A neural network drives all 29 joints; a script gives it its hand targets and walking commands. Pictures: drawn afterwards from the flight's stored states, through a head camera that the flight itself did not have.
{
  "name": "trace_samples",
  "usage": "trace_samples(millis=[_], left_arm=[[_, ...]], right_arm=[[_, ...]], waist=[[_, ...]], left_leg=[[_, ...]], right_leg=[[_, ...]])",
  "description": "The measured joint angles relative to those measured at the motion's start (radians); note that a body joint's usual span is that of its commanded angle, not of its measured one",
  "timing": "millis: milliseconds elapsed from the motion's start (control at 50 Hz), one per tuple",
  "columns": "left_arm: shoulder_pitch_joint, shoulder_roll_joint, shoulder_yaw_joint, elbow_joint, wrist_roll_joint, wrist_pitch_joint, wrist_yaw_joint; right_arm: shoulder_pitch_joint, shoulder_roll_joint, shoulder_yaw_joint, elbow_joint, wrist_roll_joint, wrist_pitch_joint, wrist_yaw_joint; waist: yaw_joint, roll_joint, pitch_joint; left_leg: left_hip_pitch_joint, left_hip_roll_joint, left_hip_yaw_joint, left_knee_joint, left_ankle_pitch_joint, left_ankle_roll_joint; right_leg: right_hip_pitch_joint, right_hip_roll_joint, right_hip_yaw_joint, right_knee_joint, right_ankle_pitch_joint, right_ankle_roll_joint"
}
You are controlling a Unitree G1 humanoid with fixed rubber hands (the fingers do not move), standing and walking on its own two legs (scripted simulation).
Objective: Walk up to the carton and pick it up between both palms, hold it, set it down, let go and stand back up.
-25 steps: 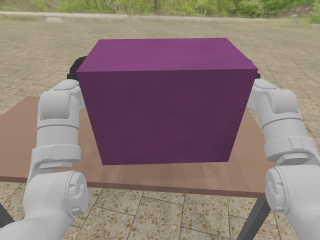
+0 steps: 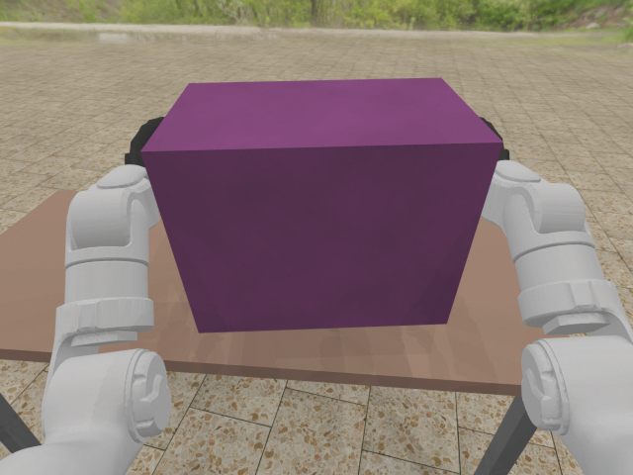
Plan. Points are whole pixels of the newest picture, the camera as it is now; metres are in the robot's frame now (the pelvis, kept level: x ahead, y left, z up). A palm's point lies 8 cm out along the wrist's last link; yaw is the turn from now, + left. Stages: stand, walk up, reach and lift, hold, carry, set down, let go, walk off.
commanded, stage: hold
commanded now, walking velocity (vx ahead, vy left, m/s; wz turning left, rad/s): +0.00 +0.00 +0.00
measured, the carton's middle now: (319, 205) +0.37 +0.00 +0.23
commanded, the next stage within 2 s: none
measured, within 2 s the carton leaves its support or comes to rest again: neither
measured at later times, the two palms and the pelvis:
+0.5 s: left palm (150, 178) +0.37 +0.20 +0.27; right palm (493, 174) +0.37 -0.20 +0.28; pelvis +0.00 +0.01 +0.00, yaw -1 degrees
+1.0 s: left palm (145, 177) +0.36 +0.20 +0.28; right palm (493, 175) +0.36 -0.20 +0.28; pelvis +0.00 +0.00 +0.00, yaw -1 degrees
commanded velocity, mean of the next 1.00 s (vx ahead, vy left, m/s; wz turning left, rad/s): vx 0.00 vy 0.00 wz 0.00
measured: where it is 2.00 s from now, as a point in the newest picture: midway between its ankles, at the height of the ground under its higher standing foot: outside the picture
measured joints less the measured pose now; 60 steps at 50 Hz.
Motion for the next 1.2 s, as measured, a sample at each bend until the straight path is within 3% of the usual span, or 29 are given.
trace_samples(millis=[100, 420, 740, 960, 1100, 1200], left_arm=[[0.023, 0.008, -0.018, -0.033, -0.011, 0.005, 0.001], [-0.001, -0.023, 0.002, -0.021, 0.014, 0.015, 0.014], [0.018, -0.010, -0.008, -0.040, -0.002, 0.015, 0.014], [-0.027, -0.012, 0.008, 0.024, 0.019, 0.009, 0.007], [-0.012, 0.004, -0.005, 0.020, -0.008, -0.014, 0.007], [-0.030, 0.000, 0.003, 0.040, 0.015, -0.004, 0.001]], right_arm=[[0.019, -0.007, 0.019, -0.034, 0.008, 0.004, -0.003], [-0.009, -0.023, 0.010, 0.020, 0.007, -0.005, 0.021], [0.006, -0.024, 0.033, -0.006, 0.018, -0.004, 0.009], [-0.036, -0.014, 0.000, 0.065, 0.001, -0.008, 0.020], [-0.012, -0.013, 0.026, 0.017, -0.009, -0.011, 0.013], [-0.032, -0.003, -0.004, 0.065, -0.010, -0.016, 0.019]], waist=[[-0.002, -0.005, -0.006], [0.002, -0.003, -0.012], [0.004, 0.005, -0.010], [0.004, 0.001, -0.002], [0.005, -0.006, -0.027], [-0.002, -0.015, -0.011]], left_leg=[[-0.001, -0.001, 0.005, 0.001, -0.002, 0.002], [-0.003, -0.002, 0.023, 0.000, -0.005, 0.009], [-0.003, 0.001, 0.016, 0.004, -0.005, 0.006], [0.006, -0.003, 0.011, 0.002, 0.001, 0.005], [-0.016, 0.001, 0.013, 0.002, 0.004, 0.005], [-0.002, -0.003, 0.007, -0.001, 0.007, 0.004]], right_leg=[[-0.002, -0.001, 0.006, -0.001, 0.001, 0.003], [-0.008, -0.002, 0.024, -0.006, 0.006, 0.008], [-0.004, 0.001, 0.018, -0.009, 0.008, 0.006], [0.002, -0.002, 0.014, 0.001, 0.005, 0.004], [-0.019, 0.002, 0.016, -0.003, 0.012, 0.003], [-0.005, -0.002, 0.011, -0.001, 0.009, 0.003]])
